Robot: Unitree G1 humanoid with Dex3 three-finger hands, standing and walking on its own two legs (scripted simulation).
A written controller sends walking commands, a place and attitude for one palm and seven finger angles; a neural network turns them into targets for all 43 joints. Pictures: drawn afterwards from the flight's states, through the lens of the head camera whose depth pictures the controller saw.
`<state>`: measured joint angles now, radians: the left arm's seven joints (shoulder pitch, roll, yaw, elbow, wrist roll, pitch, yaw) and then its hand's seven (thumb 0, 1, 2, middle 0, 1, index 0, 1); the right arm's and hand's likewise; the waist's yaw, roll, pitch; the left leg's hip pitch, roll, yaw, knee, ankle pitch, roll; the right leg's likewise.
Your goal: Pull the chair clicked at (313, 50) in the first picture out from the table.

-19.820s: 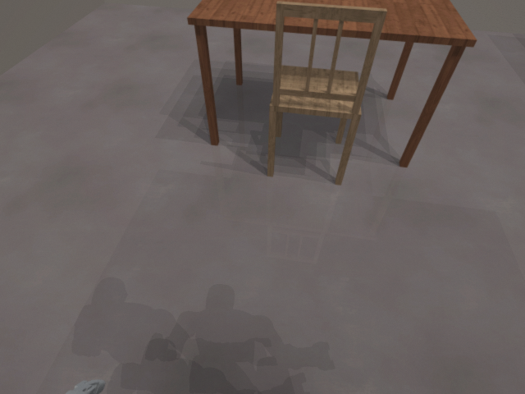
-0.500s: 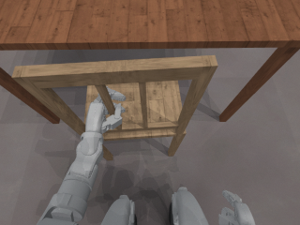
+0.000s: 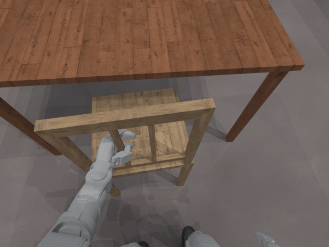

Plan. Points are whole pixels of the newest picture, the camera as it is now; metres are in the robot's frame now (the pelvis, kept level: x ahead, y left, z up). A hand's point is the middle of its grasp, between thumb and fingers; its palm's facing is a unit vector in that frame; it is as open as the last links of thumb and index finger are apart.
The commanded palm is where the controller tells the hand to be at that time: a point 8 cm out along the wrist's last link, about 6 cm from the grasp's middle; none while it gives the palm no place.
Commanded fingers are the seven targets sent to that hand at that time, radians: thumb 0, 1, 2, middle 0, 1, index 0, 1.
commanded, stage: step backward, pulling the chair out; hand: left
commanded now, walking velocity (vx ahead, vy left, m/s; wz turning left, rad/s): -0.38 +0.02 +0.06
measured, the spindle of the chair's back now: (121, 148) +0.38 +0.12 -0.09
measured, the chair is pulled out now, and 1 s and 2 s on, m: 0.06 0.16 0.20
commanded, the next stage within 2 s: none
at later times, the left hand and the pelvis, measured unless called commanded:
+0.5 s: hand (129, 185) +0.27 +0.09 -0.07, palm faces -0.03 -0.99 -0.15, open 4.9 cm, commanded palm +0.26 +0.14 -0.07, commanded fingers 0.00 0.90 0.90 -0.50 -1.45 -0.50 -1.45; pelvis -0.07 -0.02 -0.01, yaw +1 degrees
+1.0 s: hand (128, 188) +0.26 +0.09 -0.07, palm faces -0.02 -0.98 -0.17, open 4.9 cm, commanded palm +0.25 +0.14 -0.07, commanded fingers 0.00 0.90 0.90 -0.50 -1.45 -0.50 -1.45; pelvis -0.08 -0.02 -0.01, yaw +2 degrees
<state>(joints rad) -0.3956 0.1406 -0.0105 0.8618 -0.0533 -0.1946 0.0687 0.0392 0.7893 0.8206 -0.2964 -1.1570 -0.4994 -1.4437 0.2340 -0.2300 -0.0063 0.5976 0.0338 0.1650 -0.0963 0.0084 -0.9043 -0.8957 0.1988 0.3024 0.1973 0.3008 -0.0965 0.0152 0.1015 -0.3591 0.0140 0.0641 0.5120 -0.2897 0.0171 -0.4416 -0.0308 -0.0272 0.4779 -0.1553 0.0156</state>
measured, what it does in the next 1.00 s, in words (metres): shifts its weight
